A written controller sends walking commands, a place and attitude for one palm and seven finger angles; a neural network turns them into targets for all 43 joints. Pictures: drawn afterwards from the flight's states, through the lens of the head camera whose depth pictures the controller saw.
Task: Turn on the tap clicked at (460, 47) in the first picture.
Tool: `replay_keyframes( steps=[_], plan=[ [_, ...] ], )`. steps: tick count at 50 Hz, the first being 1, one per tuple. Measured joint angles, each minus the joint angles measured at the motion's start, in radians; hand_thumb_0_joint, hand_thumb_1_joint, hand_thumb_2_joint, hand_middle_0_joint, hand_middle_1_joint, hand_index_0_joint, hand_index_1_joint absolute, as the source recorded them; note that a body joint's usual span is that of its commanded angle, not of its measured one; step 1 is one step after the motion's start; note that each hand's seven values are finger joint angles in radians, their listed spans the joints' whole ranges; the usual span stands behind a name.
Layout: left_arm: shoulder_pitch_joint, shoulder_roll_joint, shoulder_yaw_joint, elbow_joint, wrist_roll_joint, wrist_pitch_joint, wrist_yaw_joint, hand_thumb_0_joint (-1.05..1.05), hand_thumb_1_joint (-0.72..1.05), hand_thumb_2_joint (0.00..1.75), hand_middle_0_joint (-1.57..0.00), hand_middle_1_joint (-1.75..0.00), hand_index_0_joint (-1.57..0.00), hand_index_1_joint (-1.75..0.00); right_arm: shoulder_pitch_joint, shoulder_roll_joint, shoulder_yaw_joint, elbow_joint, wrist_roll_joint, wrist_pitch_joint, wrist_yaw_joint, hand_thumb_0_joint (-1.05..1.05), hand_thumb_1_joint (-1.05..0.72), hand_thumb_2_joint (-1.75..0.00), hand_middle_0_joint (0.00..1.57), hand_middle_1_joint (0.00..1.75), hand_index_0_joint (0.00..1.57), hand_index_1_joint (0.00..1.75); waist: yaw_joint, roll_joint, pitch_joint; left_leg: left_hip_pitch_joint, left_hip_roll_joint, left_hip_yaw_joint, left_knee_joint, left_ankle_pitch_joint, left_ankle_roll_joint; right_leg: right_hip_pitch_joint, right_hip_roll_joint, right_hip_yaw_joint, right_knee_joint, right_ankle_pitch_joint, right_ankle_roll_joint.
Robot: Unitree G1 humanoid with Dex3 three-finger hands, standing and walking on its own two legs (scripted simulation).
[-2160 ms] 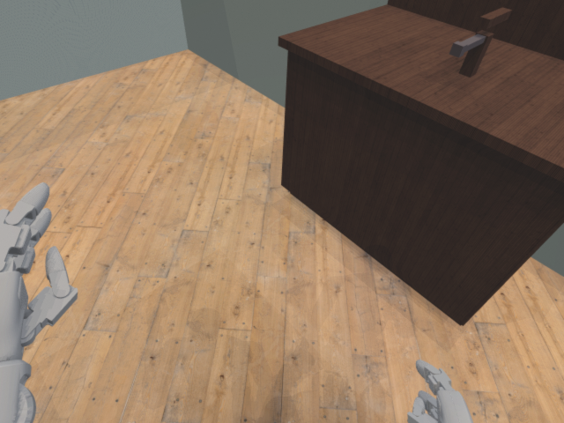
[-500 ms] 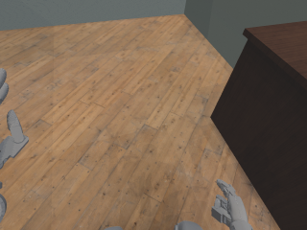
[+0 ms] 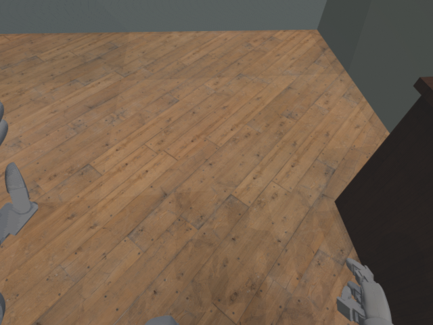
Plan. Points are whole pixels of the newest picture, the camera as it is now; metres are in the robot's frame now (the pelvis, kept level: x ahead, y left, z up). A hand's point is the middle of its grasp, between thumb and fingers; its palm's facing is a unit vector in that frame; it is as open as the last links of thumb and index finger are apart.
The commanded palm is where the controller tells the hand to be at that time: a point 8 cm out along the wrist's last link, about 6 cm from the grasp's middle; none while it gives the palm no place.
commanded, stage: turn to face it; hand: left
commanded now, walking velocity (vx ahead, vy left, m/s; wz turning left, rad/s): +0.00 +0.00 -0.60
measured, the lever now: out of the picture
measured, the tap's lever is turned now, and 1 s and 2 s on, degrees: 0 0 0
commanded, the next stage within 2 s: none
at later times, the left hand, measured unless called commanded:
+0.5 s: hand (133, 161) +0.29 +0.15 +0.19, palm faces +0.18 -0.87 -0.47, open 7.4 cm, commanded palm +0.25 +0.20 +0.20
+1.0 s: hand (212, 172) +0.29 +0.04 +0.18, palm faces -0.14 -0.86 -0.49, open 7.4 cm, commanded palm +0.25 +0.12 +0.20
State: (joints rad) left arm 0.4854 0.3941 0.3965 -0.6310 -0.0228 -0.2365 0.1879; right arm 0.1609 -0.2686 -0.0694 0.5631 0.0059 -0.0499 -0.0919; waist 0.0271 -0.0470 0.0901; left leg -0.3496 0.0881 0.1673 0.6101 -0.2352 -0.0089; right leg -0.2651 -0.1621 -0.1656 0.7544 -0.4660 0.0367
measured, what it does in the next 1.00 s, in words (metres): steps on the spot, turning right: right foot, then left foot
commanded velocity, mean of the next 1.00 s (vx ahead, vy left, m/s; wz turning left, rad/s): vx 0.00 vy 0.00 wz -0.60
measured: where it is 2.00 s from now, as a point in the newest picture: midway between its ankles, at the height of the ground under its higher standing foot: outside the picture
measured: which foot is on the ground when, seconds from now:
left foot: down 0.00-0.24, up 0.26-0.60, down 0.62-0.96, up 0.98-1.00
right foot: up 0.00-0.20, down 0.22-0.64, up 0.66-0.92, down 0.94-1.00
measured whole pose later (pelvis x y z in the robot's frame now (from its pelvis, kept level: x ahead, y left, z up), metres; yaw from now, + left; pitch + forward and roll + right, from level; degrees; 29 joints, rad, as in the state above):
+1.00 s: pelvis -0.03 -0.03 +0.00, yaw -33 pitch -1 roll -2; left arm 0.41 0.40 0.36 -0.52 -0.02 -0.18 0.12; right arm 0.21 -0.16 0.04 0.53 0.02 -0.04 0.01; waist 0.01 0.08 0.12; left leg -0.35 0.25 0.15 0.84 -0.45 -0.09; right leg -0.32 0.01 -0.12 0.62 -0.26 -0.03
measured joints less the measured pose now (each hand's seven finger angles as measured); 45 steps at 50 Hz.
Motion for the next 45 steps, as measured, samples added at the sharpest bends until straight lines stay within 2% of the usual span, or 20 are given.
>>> replay_keyframes(
  steps=[2,4,10,11,12,13,15,17,19,23,28,31,33,35,37,38,42,45],
  plan=[
    [-0.057,0.021,0.008,0.060,-0.001,-0.008,-0.004,0.01,0.89,0.90,-0.21,-0.31,-0.21,-0.31,-0.025,0.036,0.010,-0.001,0.001,-0.004,0.006,0.02,-0.91,-0.90,0.20,0.30,0.20,0.30,0.004,-0.007,-0.004,0.005,0.012,0.005,0.023,-0.034,0.000,-0.060,0.049,0.074,0.146,-0.080,-0.007],
    [-0.093,0.017,0.008,0.107,-0.004,0.008,-0.011,0.01,0.89,0.90,-0.21,-0.30,-0.21,-0.31,-0.040,0.069,0.034,-0.007,0.003,-0.013,0.025,0.01,-0.91,-0.90,0.19,0.30,0.20,0.30,0.003,0.007,-0.012,0.025,0.034,0.005,0.006,-0.036,-0.010,-0.097,0.091,0.088,0.190,-0.072,-0.008],
    [-0.050,-0.015,-0.018,0.097,-0.013,0.043,-0.042,0.01,0.90,0.90,-0.21,-0.30,-0.20,-0.30,-0.018,0.134,0.107,-0.058,0.002,-0.053,0.079,0.01,-0.91,-0.90,0.20,0.30,0.20,0.30,0.011,0.064,-0.026,0.060,0.102,0.041,0.006,-0.057,-0.054,-0.087,0.134,0.030,-0.068,0.104,0.005],
    [-0.043,-0.009,-0.021,0.093,-0.011,0.044,-0.048,0.01,0.90,0.90,-0.21,-0.30,-0.20,-0.30,-0.010,0.139,0.114,-0.065,0.002,-0.056,0.082,0.01,-0.90,-0.90,0.20,0.30,0.20,0.30,0.014,0.071,-0.023,0.054,0.112,0.045,0.038,-0.076,-0.063,-0.073,0.138,0.025,-0.113,0.173,-0.006],
    [-0.046,-0.012,-0.029,0.096,-0.006,0.043,-0.054,0.01,0.90,0.90,-0.21,-0.30,-0.20,-0.30,-0.006,0.135,0.116,-0.063,0.003,-0.056,0.083,0.01,-0.90,-0.90,0.20,0.30,0.20,0.30,0.013,0.092,-0.016,0.040,0.131,0.036,0.084,-0.096,-0.061,-0.071,0.153,0.017,-0.107,0.193,-0.040],
    [-0.052,-0.017,-0.038,0.102,-0.004,0.043,-0.059,0.01,0.90,0.90,-0.21,-0.30,-0.20,-0.30,-0.006,0.129,0.115,-0.052,0.003,-0.049,0.082,0.01,-0.90,-0.90,0.20,0.30,0.20,0.30,0.014,0.104,-0.014,0.011,0.126,0.005,0.154,-0.162,-0.059,-0.080,0.161,0.016,-0.087,0.178,-0.073],
    [-0.054,-0.036,-0.047,0.113,-0.010,0.049,-0.062,0.01,0.89,0.90,-0.21,-0.30,-0.21,-0.31,-0.017,0.115,0.111,-0.015,0.001,-0.028,0.078,0.01,-0.90,-0.90,0.20,0.30,0.20,0.30,0.020,0.103,-0.010,-0.057,0.072,-0.066,0.341,-0.257,-0.064,-0.094,0.165,0.040,-0.076,0.153,-0.109],
    [-0.039,-0.050,-0.045,0.118,-0.017,0.054,-0.058,0.01,0.89,0.90,-0.21,-0.30,-0.21,-0.31,-0.026,0.097,0.105,0.014,-0.002,-0.002,0.073,0.01,-0.90,-0.90,0.20,0.30,0.20,0.30,0.014,0.096,-0.002,-0.110,0.024,-0.106,0.490,-0.261,-0.073,-0.091,0.171,0.066,-0.105,0.169,-0.113],
    [-0.018,-0.053,-0.042,0.118,-0.021,0.055,-0.053,0.01,0.89,0.90,-0.22,-0.31,-0.21,-0.31,-0.023,0.081,0.096,0.030,-0.002,0.020,0.065,0.01,-0.90,-0.90,0.20,0.30,0.20,0.30,0.004,0.086,-0.002,-0.134,-0.005,-0.116,0.530,-0.244,-0.078,-0.083,0.178,0.091,-0.147,0.199,-0.113],
    [0.015,-0.028,-0.028,0.102,-0.025,0.049,-0.045,0.01,0.89,0.90,-0.22,-0.31,-0.21,-0.31,0.004,0.047,0.072,0.032,-0.003,0.047,0.054,0.02,-0.91,-0.90,0.20,0.30,0.20,0.30,-0.011,0.058,-0.021,-0.114,-0.029,-0.113,0.397,-0.201,-0.074,-0.078,0.194,0.137,-0.214,0.248,-0.113],
    [0.013,-0.003,-0.018,0.078,-0.021,0.041,-0.038,0.01,0.89,0.90,-0.22,-0.31,-0.21,-0.31,0.037,0.005,0.045,0.013,0.004,0.065,0.052,0.02,-0.91,-0.90,0.20,0.30,0.20,0.30,-0.012,0.029,-0.058,-0.022,-0.039,-0.116,0.142,-0.181,-0.057,-0.098,0.220,0.193,-0.235,0.278,-0.104],
    [0.003,-0.003,-0.019,0.074,-0.017,0.043,-0.039,0.01,0.89,0.90,-0.22,-0.31,-0.21,-0.31,0.047,-0.011,0.036,-0.006,0.009,0.074,0.051,0.02,-0.91,-0.90,0.20,0.30,0.20,0.30,-0.017,0.025,-0.079,0.069,-0.030,-0.106,-0.048,-0.105,-0.038,-0.118,0.243,0.218,-0.213,0.279,-0.089],
    [-0.014,0.004,-0.012,0.085,-0.012,0.045,-0.042,0.01,0.89,0.90,-0.22,-0.31,-0.21,-0.31,0.044,0.005,0.033,-0.014,0.010,0.078,0.046,0.02,-0.91,-0.90,0.20,0.30,0.20,0.30,-0.012,-0.006,-0.076,0.089,-0.037,-0.071,-0.070,-0.038,-0.019,-0.140,0.240,0.246,-0.150,0.219,-0.069],
    [-0.021,0.002,-0.005,0.111,-0.002,0.044,-0.045,0.01,0.89,0.90,-0.22,-0.30,-0.21,-0.31,0.046,0.027,0.036,-0.028,0.004,0.075,0.044,0.02,-0.91,-0.90,0.20,0.30,0.20,0.30,-0.007,-0.009,-0.078,0.099,-0.021,-0.040,-0.058,-0.061,-0.011,-0.195,0.232,0.217,0.040,0.081,-0.035],
    [-0.030,-0.013,-0.014,0.130,0.003,0.051,-0.049,0.01,0.89,0.90,-0.21,-0.30,-0.21,-0.31,0.052,0.048,0.043,-0.038,0.004,0.063,0.052,0.02,-0.91,-0.90,0.20,0.30,0.20,0.30,-0.006,0.013,-0.075,0.112,0.009,-0.026,-0.056,-0.073,-0.012,-0.223,0.212,0.169,0.186,0.038,-0.010],
    [-0.033,-0.023,-0.022,0.131,0.005,0.057,-0.050,0.01,0.89,0.90,-0.21,-0.30,-0.21,-0.31,0.055,0.058,0.049,-0.040,0.006,0.056,0.059,0.02,-0.91,-0.90,0.20,0.30,0.20,0.30,0.000,0.025,-0.072,0.119,0.026,-0.016,-0.059,-0.073,-0.015,-0.223,0.197,0.147,0.210,0.036,-0.001],
    [-0.041,-0.042,-0.049,0.123,0.007,0.062,-0.054,0.02,0.90,0.90,-0.21,-0.30,-0.20,-0.30,0.062,0.098,0.082,-0.042,0.007,0.027,0.087,0.01,-0.91,-0.90,0.20,0.30,0.20,0.30,0.011,0.069,-0.053,0.128,0.093,0.025,-0.053,-0.072,-0.035,-0.163,0.152,0.086,0.105,0.044,0.020],
    [-0.049,-0.021,-0.045,0.120,0.004,0.065,-0.058,0.02,0.90,0.90,-0.21,-0.30,-0.20,-0.30,0.065,0.124,0.104,-0.047,0.005,0.010,0.099,0.01,-0.90,-0.90,0.20,0.30,0.20,0.30,0.009,0.086,-0.030,0.117,0.135,0.055,-0.024,-0.078,-0.057,-0.094,0.142,0.063,-0.035,0.070,0.022]
  ],
)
